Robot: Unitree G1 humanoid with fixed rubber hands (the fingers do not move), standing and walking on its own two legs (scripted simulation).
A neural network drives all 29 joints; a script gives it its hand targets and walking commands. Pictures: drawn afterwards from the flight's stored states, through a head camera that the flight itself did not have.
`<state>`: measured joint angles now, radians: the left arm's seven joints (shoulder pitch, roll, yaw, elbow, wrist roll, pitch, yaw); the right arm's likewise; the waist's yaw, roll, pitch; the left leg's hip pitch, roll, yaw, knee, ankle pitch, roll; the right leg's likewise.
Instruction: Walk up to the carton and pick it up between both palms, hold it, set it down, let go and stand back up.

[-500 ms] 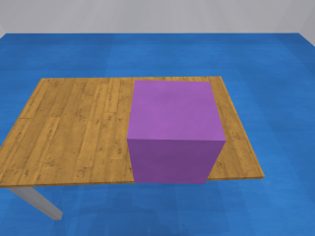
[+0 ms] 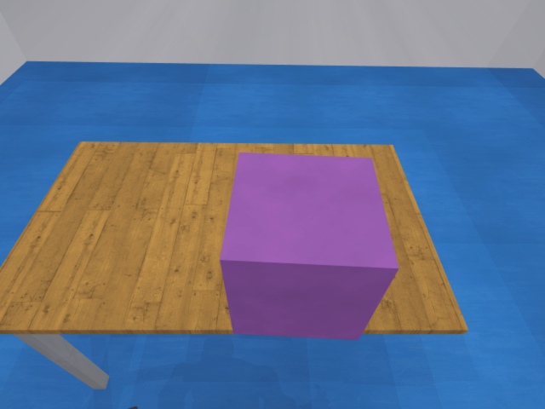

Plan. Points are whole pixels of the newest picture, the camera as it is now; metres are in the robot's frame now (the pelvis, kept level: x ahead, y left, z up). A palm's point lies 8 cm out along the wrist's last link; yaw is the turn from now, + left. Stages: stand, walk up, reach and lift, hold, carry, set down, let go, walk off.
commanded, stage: walk up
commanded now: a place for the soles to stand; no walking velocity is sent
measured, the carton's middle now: (300, 248) +0.43 -0.02 -0.05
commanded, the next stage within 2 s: reach and lift in 1.00 s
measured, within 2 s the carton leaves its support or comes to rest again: neither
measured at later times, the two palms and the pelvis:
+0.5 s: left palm out of the picture +0.08 +0.25 -0.12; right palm out of the picture +0.07 -0.27 -0.10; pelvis +0.00 -0.01 +0.00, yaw +3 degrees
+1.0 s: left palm out of the picture +0.04 +0.27 -0.12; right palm out of the picture +0.09 -0.26 -0.10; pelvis -0.01 +0.00 +0.00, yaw +6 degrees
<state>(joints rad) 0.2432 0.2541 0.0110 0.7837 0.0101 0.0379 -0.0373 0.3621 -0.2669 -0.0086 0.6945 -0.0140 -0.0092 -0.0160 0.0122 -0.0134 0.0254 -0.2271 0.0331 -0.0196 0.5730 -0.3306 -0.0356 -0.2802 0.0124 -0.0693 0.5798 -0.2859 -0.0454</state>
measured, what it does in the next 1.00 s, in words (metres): stands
